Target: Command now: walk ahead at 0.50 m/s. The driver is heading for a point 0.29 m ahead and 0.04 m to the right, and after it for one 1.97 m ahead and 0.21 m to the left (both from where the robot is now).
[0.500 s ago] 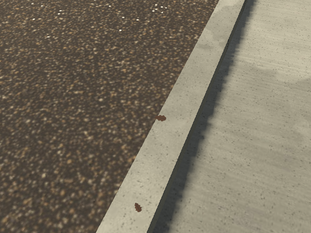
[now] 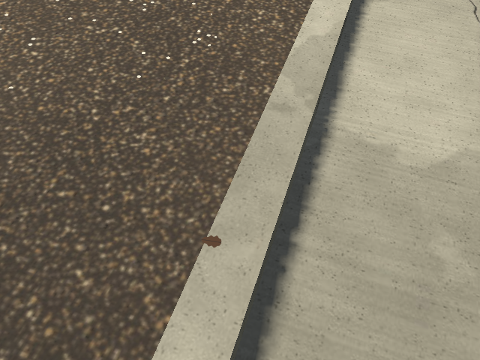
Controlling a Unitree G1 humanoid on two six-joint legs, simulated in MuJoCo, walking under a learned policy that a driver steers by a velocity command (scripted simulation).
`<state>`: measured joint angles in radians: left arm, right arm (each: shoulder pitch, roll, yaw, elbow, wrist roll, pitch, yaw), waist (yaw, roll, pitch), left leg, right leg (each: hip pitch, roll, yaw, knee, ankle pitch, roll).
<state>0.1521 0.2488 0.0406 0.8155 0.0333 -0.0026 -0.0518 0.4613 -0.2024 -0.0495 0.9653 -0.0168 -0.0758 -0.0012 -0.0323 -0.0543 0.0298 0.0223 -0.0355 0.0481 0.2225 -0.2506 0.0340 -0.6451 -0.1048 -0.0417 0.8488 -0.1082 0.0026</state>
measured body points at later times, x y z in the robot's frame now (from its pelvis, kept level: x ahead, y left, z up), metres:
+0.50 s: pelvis +0.26 -0.09 -0.01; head +0.26 -0.10 +0.44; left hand +0.19 +0.13 -0.15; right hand +0.41 -0.30 -0.13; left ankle +0.31 +0.02 -0.50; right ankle +0.20 -0.13 -0.75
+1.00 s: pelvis +0.60 -0.08 +0.08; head +0.62 -0.09 +0.53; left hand +0.76 +0.17 -0.02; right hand +0.59 -0.34 -0.07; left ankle +0.59 -0.01 -0.63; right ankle +0.63 -0.22 -0.56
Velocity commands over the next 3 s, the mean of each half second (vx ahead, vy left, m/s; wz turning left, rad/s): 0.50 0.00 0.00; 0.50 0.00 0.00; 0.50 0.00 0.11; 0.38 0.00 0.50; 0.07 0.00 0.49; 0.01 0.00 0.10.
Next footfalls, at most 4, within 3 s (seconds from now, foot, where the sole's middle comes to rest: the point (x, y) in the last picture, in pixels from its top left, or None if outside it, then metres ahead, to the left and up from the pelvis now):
0.16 right None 0.24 -0.13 -0.78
0.74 left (237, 294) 0.63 -0.01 -0.66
1.32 right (302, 210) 1.00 -0.24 -0.78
1.76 left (231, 126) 1.29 0.00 -0.66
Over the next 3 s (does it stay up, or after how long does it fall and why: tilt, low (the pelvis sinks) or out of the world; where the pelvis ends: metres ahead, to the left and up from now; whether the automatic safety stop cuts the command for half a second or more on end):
stays up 1.34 -0.11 0.11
